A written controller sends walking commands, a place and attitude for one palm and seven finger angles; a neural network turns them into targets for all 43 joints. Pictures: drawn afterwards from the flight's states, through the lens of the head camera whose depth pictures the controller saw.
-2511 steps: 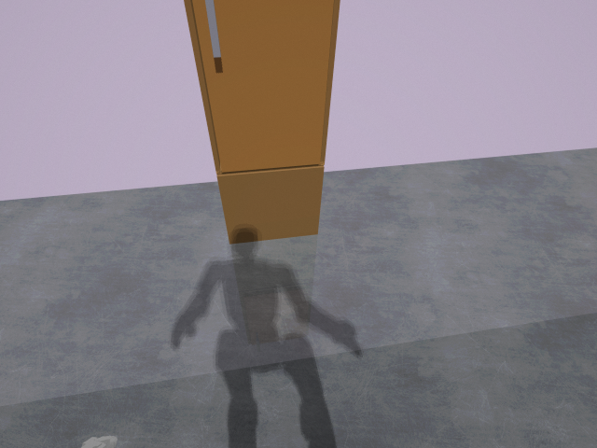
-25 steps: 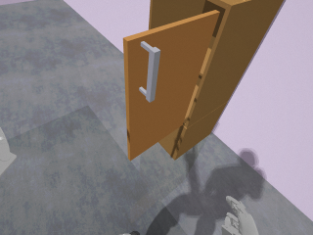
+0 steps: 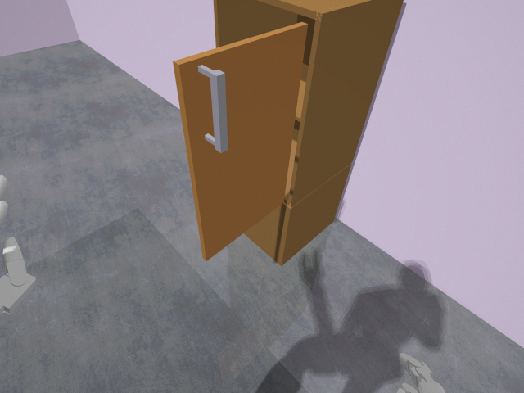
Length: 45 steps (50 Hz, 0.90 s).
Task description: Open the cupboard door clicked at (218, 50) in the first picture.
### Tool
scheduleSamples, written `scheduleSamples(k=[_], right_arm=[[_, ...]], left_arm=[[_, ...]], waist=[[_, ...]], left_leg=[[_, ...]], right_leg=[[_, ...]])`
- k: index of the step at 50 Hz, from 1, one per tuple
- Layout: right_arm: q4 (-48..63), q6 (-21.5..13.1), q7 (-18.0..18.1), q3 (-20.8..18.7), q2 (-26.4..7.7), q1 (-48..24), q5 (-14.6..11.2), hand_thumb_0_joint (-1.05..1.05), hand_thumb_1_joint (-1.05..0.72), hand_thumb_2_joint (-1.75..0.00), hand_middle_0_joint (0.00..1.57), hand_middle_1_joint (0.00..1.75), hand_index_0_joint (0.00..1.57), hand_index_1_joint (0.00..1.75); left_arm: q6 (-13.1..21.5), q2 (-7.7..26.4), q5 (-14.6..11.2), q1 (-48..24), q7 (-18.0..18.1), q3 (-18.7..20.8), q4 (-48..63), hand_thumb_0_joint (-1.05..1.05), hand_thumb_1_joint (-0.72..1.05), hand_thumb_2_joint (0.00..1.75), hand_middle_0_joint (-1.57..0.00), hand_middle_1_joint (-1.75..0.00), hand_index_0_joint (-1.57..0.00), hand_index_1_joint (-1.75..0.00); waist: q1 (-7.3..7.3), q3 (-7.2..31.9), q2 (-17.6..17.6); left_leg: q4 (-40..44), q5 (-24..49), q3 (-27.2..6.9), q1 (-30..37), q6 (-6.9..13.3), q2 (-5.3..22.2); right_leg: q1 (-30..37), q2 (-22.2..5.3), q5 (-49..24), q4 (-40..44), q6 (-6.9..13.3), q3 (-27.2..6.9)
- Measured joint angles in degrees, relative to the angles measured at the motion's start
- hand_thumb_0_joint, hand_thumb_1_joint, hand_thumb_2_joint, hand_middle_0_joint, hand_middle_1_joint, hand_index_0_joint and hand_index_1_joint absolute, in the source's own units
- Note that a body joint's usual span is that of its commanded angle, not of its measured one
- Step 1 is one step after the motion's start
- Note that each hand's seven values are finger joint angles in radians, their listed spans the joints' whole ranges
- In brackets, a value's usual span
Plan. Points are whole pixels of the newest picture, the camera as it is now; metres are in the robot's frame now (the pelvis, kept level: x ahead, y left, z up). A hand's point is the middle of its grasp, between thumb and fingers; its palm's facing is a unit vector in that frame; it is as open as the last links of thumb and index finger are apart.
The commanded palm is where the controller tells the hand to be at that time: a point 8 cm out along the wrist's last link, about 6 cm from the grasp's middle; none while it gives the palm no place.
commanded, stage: stop stepping back and stand still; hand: left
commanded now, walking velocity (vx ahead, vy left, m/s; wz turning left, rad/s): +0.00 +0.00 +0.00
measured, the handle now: (213, 110) +0.58 +0.11 +0.16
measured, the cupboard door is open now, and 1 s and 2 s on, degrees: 92 92 92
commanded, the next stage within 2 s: let the arm hang, fingers relaxed in 0.48 s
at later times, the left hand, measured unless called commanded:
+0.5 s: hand (7, 319) +0.16 +0.26 +0.17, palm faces +0.41 -0.79 -0.46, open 7.4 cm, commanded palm +0.12 +0.30 +0.18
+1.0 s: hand out of the picture -0.08 +0.16 -0.18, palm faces +0.05 -0.99 -0.12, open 7.2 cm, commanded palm none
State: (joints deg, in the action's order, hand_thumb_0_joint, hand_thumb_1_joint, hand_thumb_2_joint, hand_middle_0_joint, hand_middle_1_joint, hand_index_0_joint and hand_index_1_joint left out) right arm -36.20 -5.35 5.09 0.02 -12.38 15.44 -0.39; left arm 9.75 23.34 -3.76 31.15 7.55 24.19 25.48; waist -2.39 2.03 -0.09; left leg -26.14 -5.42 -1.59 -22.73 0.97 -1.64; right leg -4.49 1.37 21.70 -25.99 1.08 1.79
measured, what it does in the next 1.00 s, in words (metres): stands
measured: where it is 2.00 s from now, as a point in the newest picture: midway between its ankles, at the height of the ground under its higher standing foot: outside the picture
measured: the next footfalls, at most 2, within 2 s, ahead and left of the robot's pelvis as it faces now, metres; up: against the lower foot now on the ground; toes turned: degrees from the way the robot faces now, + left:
none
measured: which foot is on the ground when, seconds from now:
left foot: down 0.00-1.00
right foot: down 0.00-1.00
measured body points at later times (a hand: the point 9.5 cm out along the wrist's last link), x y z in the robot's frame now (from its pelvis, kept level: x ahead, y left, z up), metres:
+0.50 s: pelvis -0.02 +0.00 +0.00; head -0.03 +0.00 +0.45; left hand +0.13 +0.30 +0.19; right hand +0.14 -0.23 -0.09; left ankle +0.04 +0.10 -0.74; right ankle -0.07 -0.10 -0.73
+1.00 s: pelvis -0.04 +0.00 +0.00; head -0.02 +0.02 +0.45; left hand -0.08 +0.22 -0.16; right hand -0.02 -0.27 -0.13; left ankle +0.04 +0.10 -0.73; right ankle -0.07 -0.10 -0.73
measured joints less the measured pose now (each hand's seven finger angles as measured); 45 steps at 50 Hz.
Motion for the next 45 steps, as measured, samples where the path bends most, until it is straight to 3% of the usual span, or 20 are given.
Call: scheduleSamples(k=[2, 6, 10, 14, 16, 19, 23, 29, 31, 33, 36, 41, 45], right_arm=[[0.28, -0.27, -0.42, -0.03, 0.12, 0.39, 0.11, 0.01, -0.90, -0.90, 0.20, 0.29, 0.20, 0.30], [-1.36, -0.38, -0.50, -0.39, -0.55, 1.51, 0.14, 0.01, -0.90, -0.90, 0.21, 0.30, 0.20, 0.30], [-3.46, -0.82, 0.34, -0.29, -0.02, 0.46, -0.21, 0.01, -0.90, -0.90, 0.21, 0.30, 0.20, 0.30], [-1.73, -2.44, 0.15, 1.00, 2.23, -1.71, 0.44, 0.02, -0.90, -0.90, 0.21, 0.29, 0.20, 0.30], [-0.25, -3.04, -0.43, 1.55, 2.95, -2.29, 0.61, 0.02, -0.90, -0.90, 0.21, 0.30, 0.20, 0.30], [0.76, -2.68, -1.41, 1.89, 3.15, -2.54, 0.67, 0.01, -0.90, -0.90, 0.21, 0.30, 0.20, 0.30], [-0.34, -1.35, -1.49, 1.44, 1.82, -2.08, 0.42, 0.01, -0.90, -0.90, 0.21, 0.30, 0.21, 0.30], [-2.43, -0.63, -0.13, 0.68, 0.20, -2.80, -0.33, 0.01, -0.90, -0.90, 0.21, 0.30, 0.21, 0.30], [-5.29, -2.78, -2.37, -0.05, -1.15, -4.13, -0.35, 0.01, -0.90, -0.90, 0.21, 0.30, 0.20, 0.30], [-8.45, -1.10, -3.98, -0.30, -3.12, -6.42, 0.21, 0.01, -0.90, -0.90, 0.21, 0.30, 0.20, 0.30], [-12.03, 1.93, -4.96, -0.38, -4.64, -9.15, 1.04, 0.01, -0.90, -0.90, 0.21, 0.30, 0.21, 0.30], [-16.17, 4.80, -5.18, -0.31, -4.22, -8.16, 1.57, 0.01, -0.90, -0.90, 0.21, 0.30, 0.20, 0.30], [-20.54, 6.29, -4.51, -0.11, -3.18, -4.96, 1.61, 0.01, -0.90, -0.90, 0.20, 0.29, 0.20, 0.30]], left_arm=[[0.53, 0.25, 0.01, 2.22, -0.13, -0.30, 2.20, 0.01, 0.89, 0.90, -0.21, -0.30, -0.21, -0.30], [2.00, -0.04, 0.49, 4.69, -0.09, -1.22, 4.47, 0.01, 0.89, 0.90, -0.21, -0.30, -0.21, -0.30], [2.33, -0.94, 0.86, -1.17, 0.17, -1.10, -0.55, 0.01, 0.89, 0.90, -0.21, -0.30, -0.21, -0.30], [1.06, -1.07, 1.14, -4.20, 0.73, 0.10, -3.03, 0.01, 0.89, 0.90, -0.21, -0.30, -0.21, -0.30], [0.93, -0.90, 1.24, -3.30, 0.54, -0.19, -1.70, 0.01, 0.89, 0.90, -0.21, -0.30, -0.21, -0.30], [1.52, -0.45, 1.19, 0.74, -0.25, -1.33, 1.73, 0.01, 0.89, 0.90, -0.21, -0.30, -0.21, -0.30], [2.46, -0.52, 0.87, 4.90, -0.43, -1.67, 4.03, 0.01, 0.89, 0.90, -0.21, -0.30, -0.21, -0.30], [1.02, -1.68, 1.11, -1.93, -0.06, -1.43, -3.34, 0.01, 0.89, 0.90, -0.21, -0.30, -0.21, -0.30], [1.39, -1.26, 2.63, -6.48, -1.69, -4.58, -12.27, 0.01, 0.89, 0.90, -0.21, -0.30, -0.21, -0.30], [-2.76, -1.20, 4.05, -12.29, -4.18, -9.63, -25.76, 0.00, 0.90, 0.90, -0.20, -0.30, -0.20, -0.30], [-8.64, -2.91, 5.23, -17.73, -6.80, -16.57, -46.67, 0.00, 0.91, 0.90, -0.20, -0.30, -0.20, -0.30], [-12.41, -8.44, 5.17, -18.30, -8.20, -23.65, -70.59, 0.01, 0.91, 0.90, -0.20, -0.30, -0.20, -0.30], [-12.60, -12.54, 4.71, -15.99, -7.89, -25.27, -81.58, 0.01, 0.92, 0.90, -0.20, -0.30, -0.20, -0.30]], waist=[[0.23, -0.30, 0.27], [2.37, 0.56, 1.43], [3.07, -0.51, 0.40], [2.49, -1.82, -0.97], [1.60, -2.31, -0.49], [1.09, -2.11, 0.95], [3.09, -0.81, 2.35], [4.28, -2.08, 1.32], [4.17, -1.15, 1.98], [4.04, -0.50, 2.87], [2.61, -0.95, 3.60], [0.57, -3.15, 0.83], [1.06, -4.89, -1.47]], left_leg=[[-1.94, -3.29, -0.47, -1.18, -0.82, 0.25], [-9.26, -6.49, -1.24, -0.29, -1.46, 1.26], [-6.93, -4.15, -0.59, 2.15, 1.25, -0.12], [-0.13, -0.11, 0.52, 3.65, 1.16, -1.17], [2.14, 1.46, -0.01, 3.59, 0.66, -1.22], [0.14, -2.57, -0.96, 1.69, -0.60, -0.59], [-5.92, -4.26, -1.60, 1.71, -1.14, 0.90], [-2.86, -4.32, -1.06, 5.15, 0.56, -0.26], [-3.31, -3.76, -1.41, 3.26, 0.73, -0.69], [-4.59, -3.61, -1.61, 1.17, 1.03, -1.37], [-5.55, -3.48, -1.83, 0.09, 1.14, -1.70], [-4.65, -3.07, -2.07, 1.78, 0.61, -1.38], [-2.04, -1.94, -2.44, 3.58, 0.33, -1.05]], right_leg=[[-0.17, 0.36, -1.97, 0.77, 0.07, 0.29], [-0.38, 1.67, -1.13, -0.93, -0.32, -0.47], [-0.53, 0.21, 0.27, -3.55, -1.24, -0.72], [-3.23, 0.29, 2.15, -5.29, -0.76, -2.22], [-3.12, 0.70, -1.29, -2.37, 0.31, -1.85], [-2.66, 1.38, -4.85, 0.94, 1.01, -0.73], [-2.77, 2.77, -4.15, 0.72, 1.13, -1.38], [-1.57, 1.34, -3.11, -0.26, 0.16, -1.54], [-3.90, 0.93, -3.03, -2.05, -0.14, -0.66], [-6.23, 0.33, -1.83, -4.42, 0.01, -0.20], [-7.69, 0.04, -1.33, -6.46, 0.04, 0.14], [-5.95, 0.37, -1.83, -5.40, 0.57, 0.27], [-3.99, 0.71, -3.29, -2.37, 0.71, 0.46]])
